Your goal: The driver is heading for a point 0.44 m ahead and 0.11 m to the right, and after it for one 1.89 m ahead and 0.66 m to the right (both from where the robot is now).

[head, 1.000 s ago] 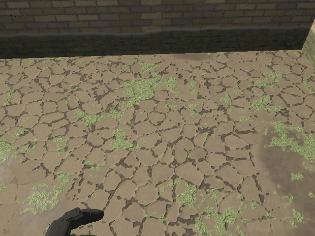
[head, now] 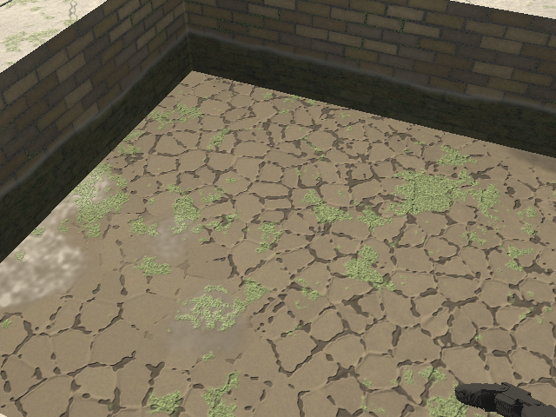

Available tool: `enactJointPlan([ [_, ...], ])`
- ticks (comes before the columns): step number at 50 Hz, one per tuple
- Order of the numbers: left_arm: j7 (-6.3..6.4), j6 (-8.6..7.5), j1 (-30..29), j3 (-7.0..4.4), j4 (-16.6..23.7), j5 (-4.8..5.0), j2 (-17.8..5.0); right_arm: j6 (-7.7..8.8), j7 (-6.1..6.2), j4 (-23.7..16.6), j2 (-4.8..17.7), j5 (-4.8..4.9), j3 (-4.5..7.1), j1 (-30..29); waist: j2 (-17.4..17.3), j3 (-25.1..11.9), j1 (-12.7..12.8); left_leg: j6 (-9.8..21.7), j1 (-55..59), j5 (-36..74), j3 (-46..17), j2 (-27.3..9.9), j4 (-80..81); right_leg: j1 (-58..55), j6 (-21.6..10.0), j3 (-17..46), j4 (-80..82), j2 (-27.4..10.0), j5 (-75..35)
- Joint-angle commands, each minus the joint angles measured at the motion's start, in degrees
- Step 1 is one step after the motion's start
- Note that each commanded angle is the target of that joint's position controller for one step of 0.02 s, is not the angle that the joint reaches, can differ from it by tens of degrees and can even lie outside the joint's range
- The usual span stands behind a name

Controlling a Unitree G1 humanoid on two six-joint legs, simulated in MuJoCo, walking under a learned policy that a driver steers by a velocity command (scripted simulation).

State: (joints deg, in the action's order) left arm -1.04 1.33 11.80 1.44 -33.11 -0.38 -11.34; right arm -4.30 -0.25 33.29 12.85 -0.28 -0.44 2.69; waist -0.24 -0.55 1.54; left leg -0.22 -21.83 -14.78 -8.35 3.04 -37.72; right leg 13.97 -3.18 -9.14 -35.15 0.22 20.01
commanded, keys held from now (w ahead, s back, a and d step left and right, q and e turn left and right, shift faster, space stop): w+e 1.00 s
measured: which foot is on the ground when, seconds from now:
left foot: down 0.00-1.00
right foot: down 0.00-1.00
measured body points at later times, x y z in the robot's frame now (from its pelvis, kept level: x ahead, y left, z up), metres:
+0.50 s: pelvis +0.05 +0.04 -0.01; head +0.04 +0.03 +0.44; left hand +0.26 +0.24 -0.09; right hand +0.21 -0.21 -0.09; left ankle +0.06 +0.13 -0.72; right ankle -0.01 -0.08 -0.72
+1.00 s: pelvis +0.03 +0.03 -0.01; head +0.03 +0.01 +0.44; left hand +0.29 +0.17 -0.08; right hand +0.16 -0.25 -0.08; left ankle +0.06 +0.13 -0.72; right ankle -0.01 -0.08 -0.72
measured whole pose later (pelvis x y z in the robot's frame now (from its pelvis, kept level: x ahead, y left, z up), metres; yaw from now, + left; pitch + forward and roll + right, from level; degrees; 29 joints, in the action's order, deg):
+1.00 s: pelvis +0.03 +0.03 -0.01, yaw -22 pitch +0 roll +1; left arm 0.3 5.9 7.5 1.1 -31.3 0.8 -11.4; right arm -2.7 0.1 31.6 10.7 -2.1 -0.4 5.3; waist -0.4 -0.1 1.4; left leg 0.7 -18.0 -23.6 12.7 -4.4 -41.9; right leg 20.6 -1.0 12.8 -44.6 6.9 23.2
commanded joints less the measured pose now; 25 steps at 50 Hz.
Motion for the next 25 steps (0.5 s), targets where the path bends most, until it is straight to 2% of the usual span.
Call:
enactJointPlan([
  [1,-0.84,-0.78,-8.6,-0.84,6.5,0.47,-4.8,0.65,-0.32,-4.2,1.8,-1.12,0.02,-5.0,4.1,0.1,-2.0,-0.1,6.4,-0.7,4.7,1.0,3.4,6.5,-1.5,14.2,15.0,-8.4,12.4],
  [2,-1.01,-0.43,-6.2,-0.58,6.6,0.53,-4.2,0.94,-0.33,-4.2,2.2,-0.79,-0.02,-6.6,1.6,-0.6,-0.5,0.5,7.0,-1.0,3.4,0.7,3.4,6.5,-1.0,13.4,14.5,-7.0,11.5],
  [3,-0.97,-0.26,-7.1,-0.57,6.6,0.03,-4.7,1.26,-0.52,-4.3,2.0,0.09,-0.15,-6.1,1.3,-1.3,-2.4,0.7,5.8,-2.6,2.0,0.2,4.6,5.4,-0.5,11.5,13.4,-6.5,13.5],
  [4,-0.90,-0.11,-7.7,-0.73,6.8,-0.01,-4.6,1.55,-0.54,-4.1,2.4,0.05,-0.31,-6.0,-0.1,-1.3,-2.5,1.0,5.6,-3.3,1.3,-0.4,5.8,4.6,-0.2,10.4,11.7,-5.9,12.9],
  [5,-0.20,-0.01,-6.6,-1.13,5.6,0.51,-4.9,1.23,-0.04,-4.4,2.5,-0.49,-0.37,-7.1,-1.9,-1.2,-2.7,2.0,4.3,-1.5,1.3,-1.0,6.3,2.2,-0.2,9.5,8.7,-5.0,8.2],
  [7,0.09,0.21,-4.9,-1.17,4.9,0.34,-4.1,1.21,0.67,-4.4,3.3,-0.31,-0.56,-6.8,-5.1,-1.9,-2.3,3.0,2.5,-2.0,-0.6,-2.8,8.5,-0.7,-0.1,7.6,4.3,-2.8,4.5],
  [9,0.11,0.40,-4.5,-1.19,4.3,0.19,-3.3,1.28,0.83,-4.9,3.8,0.13,-0.76,-7.2,-6.6,-1.7,-2.1,3.6,0.8,-3.1,-2.6,-4.7,10.7,-2.0,0.1,6.8,1.7,-1.1,3.0],
  [10,0.32,0.37,-3.3,-0.87,4.2,-0.12,-2.9,0.99,1.01,-4.5,4.2,-0.35,-0.82,-4.5,-8.3,-1.3,-2.6,4.3,1.1,-0.1,-4.1,-6.2,11.7,-1.6,0.4,6.6,-0.1,-0.4,2.1],
  [13,0.79,0.13,-2.3,-1.06,3.2,-0.47,-3.0,1.24,1.13,-4.7,4.5,-0.04,-0.72,-4.2,-6.5,-2.1,-2.0,4.6,2.2,3.6,-4.5,-7.7,11.7,-1.9,0.1,8.0,-0.9,0.5,1.0],
  [15,1.01,-0.01,-2.2,-1.29,2.9,-0.39,-3.4,1.59,1.53,-4.9,4.1,-0.31,-0.64,-4.4,-4.7,-3.3,-1.8,4.0,3.6,6.0,-2.1,-7.0,10.1,-2.9,-0.1,9.0,-0.9,0.3,-1.3],
  [17,1.12,0.59,-2.7,-1.64,3.1,-0.36,-4.1,1.99,1.57,-4.9,3.8,-0.78,-0.58,-3.8,-2.6,-4.4,-1.9,3.6,4.9,9.3,1.1,-5.7,7.1,-3.1,-0.3,10.1,-1.6,0.1,-5.4],
  [18,1.26,0.96,-3.2,-1.66,3.3,-0.74,-4.0,1.97,1.42,-5.6,2.0,-0.67,-1.02,-4.4,-1.0,-5.0,-2.4,3.2,6.7,12.4,3.1,-5.0,5.4,-2.3,0.1,10.8,-1.5,-0.2,-8.9],
  [23,1.49,2.47,-4.0,-2.19,4.3,-0.24,-4.9,2.04,1.53,-5.6,3.1,-0.96,-0.21,-1.5,0.0,-5.0,-2.5,2.1,7.8,15.5,7.0,-4.8,1.6,-0.2,-0.2,13.2,-3.7,0.2,-14.3],
  [25,1.58,2.42,-4.1,-2.39,4.3,0.06,-5.4,1.78,1.71,-5.9,3.7,-1.20,0.31,-1.3,0.3,-5.0,-2.2,1.7,8.3,17.9,8.0,-5.2,0.3,0.7,-0.1,14.0,-4.3,0.6,-16.4],
])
